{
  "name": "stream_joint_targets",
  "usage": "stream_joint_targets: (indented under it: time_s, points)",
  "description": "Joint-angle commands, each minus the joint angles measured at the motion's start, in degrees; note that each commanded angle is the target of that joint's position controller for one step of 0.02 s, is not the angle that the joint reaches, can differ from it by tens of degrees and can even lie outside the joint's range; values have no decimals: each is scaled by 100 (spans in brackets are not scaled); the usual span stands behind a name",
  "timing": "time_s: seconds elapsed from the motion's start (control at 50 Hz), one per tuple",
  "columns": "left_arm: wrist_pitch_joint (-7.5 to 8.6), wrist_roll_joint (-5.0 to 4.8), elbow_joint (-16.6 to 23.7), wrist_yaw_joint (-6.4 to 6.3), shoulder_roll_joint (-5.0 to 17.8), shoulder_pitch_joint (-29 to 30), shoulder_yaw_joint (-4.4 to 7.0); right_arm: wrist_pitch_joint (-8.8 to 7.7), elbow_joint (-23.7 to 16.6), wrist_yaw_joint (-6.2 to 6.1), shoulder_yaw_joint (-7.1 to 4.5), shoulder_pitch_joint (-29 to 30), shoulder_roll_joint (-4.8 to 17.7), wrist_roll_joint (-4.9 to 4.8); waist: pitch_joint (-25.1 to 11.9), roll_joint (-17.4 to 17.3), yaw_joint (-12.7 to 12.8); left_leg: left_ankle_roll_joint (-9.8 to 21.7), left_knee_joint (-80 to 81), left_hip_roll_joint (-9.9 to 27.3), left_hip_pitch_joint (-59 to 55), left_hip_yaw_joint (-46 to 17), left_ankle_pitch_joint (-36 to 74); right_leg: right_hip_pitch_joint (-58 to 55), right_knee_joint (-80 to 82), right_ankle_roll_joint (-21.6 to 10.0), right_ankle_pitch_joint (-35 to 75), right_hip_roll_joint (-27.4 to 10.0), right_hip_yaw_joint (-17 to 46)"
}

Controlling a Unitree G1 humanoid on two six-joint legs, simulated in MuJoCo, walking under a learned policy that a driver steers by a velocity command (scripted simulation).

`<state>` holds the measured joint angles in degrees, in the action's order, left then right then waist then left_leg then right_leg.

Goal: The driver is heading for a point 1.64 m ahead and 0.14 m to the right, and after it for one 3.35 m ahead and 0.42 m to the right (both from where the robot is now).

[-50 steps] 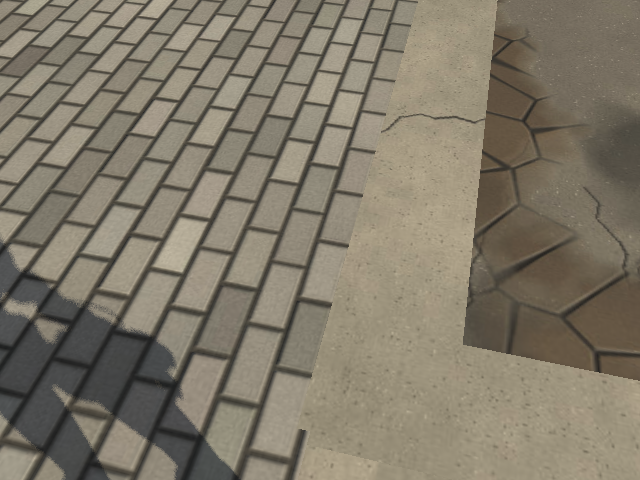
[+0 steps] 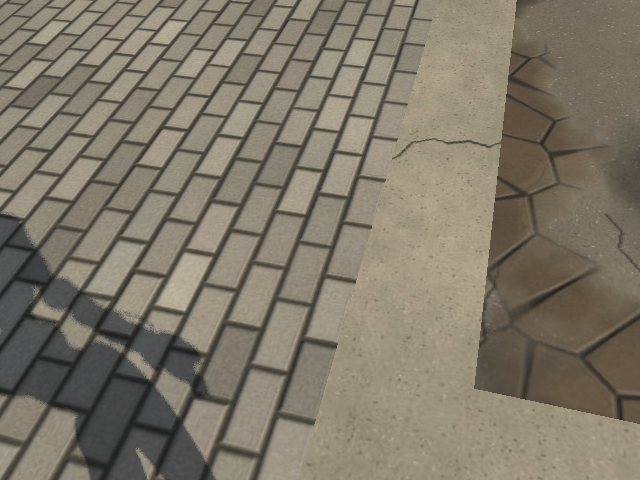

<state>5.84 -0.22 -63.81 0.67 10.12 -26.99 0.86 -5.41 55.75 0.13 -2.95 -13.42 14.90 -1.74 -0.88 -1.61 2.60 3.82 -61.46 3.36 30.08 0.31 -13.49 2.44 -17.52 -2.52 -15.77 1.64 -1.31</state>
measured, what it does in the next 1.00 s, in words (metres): walks ahead: left foot, then right foot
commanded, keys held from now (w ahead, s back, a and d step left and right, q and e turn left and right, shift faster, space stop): w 0.80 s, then no key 0.20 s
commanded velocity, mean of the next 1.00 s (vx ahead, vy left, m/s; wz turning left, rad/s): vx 0.44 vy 0.00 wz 0.00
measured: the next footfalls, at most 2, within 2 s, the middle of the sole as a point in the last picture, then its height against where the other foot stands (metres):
left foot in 0.28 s outside the picture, level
right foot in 0.82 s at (398, 424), level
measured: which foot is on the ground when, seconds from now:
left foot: up 0.00-0.26, down 0.28-0.84, up 0.86-1.00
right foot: down 0.00-0.28, up 0.30-0.80, down 0.82-1.00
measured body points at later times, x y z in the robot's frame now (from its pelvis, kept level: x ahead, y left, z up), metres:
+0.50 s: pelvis +0.27 +0.07 +0.00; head +0.29 +0.08 +0.45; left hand +0.37 +0.34 -0.13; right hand +0.31 -0.19 -0.14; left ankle +0.29 +0.15 -0.75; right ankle +0.30 -0.10 -0.66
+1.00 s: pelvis +0.55 +0.00 -0.01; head +0.59 -0.01 +0.44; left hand +0.67 +0.26 -0.13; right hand +0.61 -0.27 -0.15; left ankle +0.49 +0.15 -0.66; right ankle +0.62 -0.08 -0.75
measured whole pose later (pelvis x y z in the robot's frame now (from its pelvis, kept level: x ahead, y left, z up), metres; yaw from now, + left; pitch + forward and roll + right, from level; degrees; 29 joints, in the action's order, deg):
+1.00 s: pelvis +0.55 +0.00 -0.01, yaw +0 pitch +1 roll +0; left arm 5.8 0.9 -51.9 1.9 13.6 -9.2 2.6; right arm -4.1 56.3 -0.9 -2.7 -13.8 15.4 -0.9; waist 3.4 -1.6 -0.2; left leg 0.1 -65.1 2.2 25.7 -2.3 -24.2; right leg 18.2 -23.1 -4.3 -6.4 2.0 -4.1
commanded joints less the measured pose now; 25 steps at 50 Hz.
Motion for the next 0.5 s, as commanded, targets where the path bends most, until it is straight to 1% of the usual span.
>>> stream_joint_targets:
  time_s: [0.02, 0.06, 0.08, 0.12, 0.16, 0.18, 0.2, 0.22, 0.24, 0.26, 0.28, 0.3, 0.32, 0.34, 0.36, 0.38, 0.4, 0.42, 0.44, 0.46, 0.5]
  points:
    - [-40, 39, 175, -103, 711, -392, 64, -43, -481, 79, -18, 711, 92, 35, 736, 641, 64, -176, 760, 245, 1512, 8, 511, -551, 1043, -723, 1601, -1338, 1158]
    - [-82, 52, 268, -170, 874, -341, 87, -38, -726, 100, 62, 1322, -43, 40, 850, 593, 147, -288, 1670, 141, 1243, 122, 891, -198, 1163, -739, 1623, -1283, 923]
    - [-89, 47, 294, -189, 950, -367, 105, -38, -807, 116, 84, 1541, -44, 28, 880, 648, 185, -316, 2037, 60, 1007, 198, 1082, -33, 1221, -738, 1583, -1252, 821]
    - [-82, -3, 286, -205, 1036, -484, 144, -30, -925, 160, 102, 1847, 39, 0, 971, 734, 216, -305, 2466, -38, 668, 282, 1325, 103, 1324, -771, 1540, -1321, 720]
    - [-81, -71, 264, -213, 1049, -510, 181, -35, -1042, 205, 101, 2037, 142, -18, 1069, 728, 142, -184, 2770, -34, 571, 177, 1412, -106, 1294, -736, 1718, -1485, 664]
    - [-93, -88, 268, -216, 1069, -477, 205, -50, -1085, 228, 87, 2066, 207, -17, 1048, 717, 70, -102, 2899, -45, 518, 143, 1363, -306, 1189, -690, 1958, -1565, 621]
    - [-114, -86, 288, -216, 1108, -408, 232, -68, -1096, 247, 53, 1985, 299, -12, 944, 721, -51, -12, 3000, -92, 330, 146, 1263, -501, 989, -628, 2436, -1624, 562]
    - [-138, -65, 327, -213, 1176, -314, 261, -83, -1064, 252, -10, 1754, 434, -5, 710, 788, -234, 86, 3019, -221, -86, 219, 1136, -655, 624, -559, 3408, -1643, 481]
    - [-181, -30, 364, -209, 1239, -225, 289, -83, -941, 236, -106, 1254, 606, -3, 311, 889, -526, 199, 2953, -412, -805, 345, 997, -699, -31, -478, 4531, -1587, 360]
    - [-233, 12, 416, -203, 1184, -146, 271, -62, -639, 199, -249, 283, 825, -26, -277, 868, -992, 357, 2971, -572, -2010, 435, 968, -439, -1152, -338, 5117, -1354, 183]
    - [-244, 81, 563, -185, 1067, -90, 201, -26, -393, 141, -365, -764, 1150, 6, -983, 523, -1390, 663, 2902, 219, -3736, -497, 601, 771, -2807, -166, 3884, -1097, 74]
    - [-125, 51, 642, -116, 139, -822, -31, 3, -231, 151, -450, -1341, 1627, 133, -1968, -1159, -952, 1623, 3740, 1751, -5488, -3504, -1022, 2815, -5129, 217, -11, 83, 93]
    - [66, -81, 584, -75, 449, -598, 29, -8, -233, 181, -298, -1126, 1152, 113, -1930, -1085, -1021, 1582, 4674, 1840, -5277, -4681, -1464, 3445, -6002, 80, -1527, 93, 959]
    - [170, -257, 819, -59, 881, 14, 159, -47, -297, 185, -204, -510, 852, 86, -884, -840, -828, 1246, 4721, 1675, -4417, -3756, -1220, 3959, -6255, -38, -1183, -240, 844]
    - [211, -267, 919, -98, 983, 409, 182, -82, -431, 199, -140, 60, 657, 88, -401, -282, -637, 1065, 4815, 1469, -3439, -2856, -449, 3753, -6015, -88, -589, -579, 706]
    - [193, -194, 935, -155, 976, 570, 237, -113, -469, 232, -101, 377, 509, 150, -148, -30, -442, 941, 4937, 1244, -2656, -2195, 223, 3437, -5666, -84, -195, -798, 619]
    - [108, -144, 912, -185, 887, 466, 273, -139, -446, 255, -49, 512, 339, 203, -61, -125, -225, 840, 5091, 983, -2173, -1663, 548, 3049, -5386, -91, 32, -973, 643]
    - [23, -132, 896, -191, 748, 349, 271, -147, -382, 269, -30, 490, 269, 215, -41, -272, -126, 851, 5221, 879, -1909, -1420, 663, 2817, -5201, -85, 110, -1023, 621]
    - [-43, -117, 900, -196, 652, 320, 272, -160, -306, 257, -31, 368, 282, 200, 25, -282, -87, 914, 5337, 823, -1735, -1240, 817, 2762, -5056, -62, 121, -1051, 559]
    - [-89, -102, 963, -200, 661, 430, 289, -171, -234, 228, -35, 252, 340, 188, 140, -274, -65, 964, 5444, 795, -1613, -1087, 917, 2854, -4871, -21, 217, -1081, 513]
    - [-116, -48, 1190, -213, 760, 970, 328, -171, -140, 133, -67, 32, 543, 193, 357, -171, -124, 1036, 5611, 823, -1657, -969, 1000, 3361, -4320, 110, 696, -1142, 475]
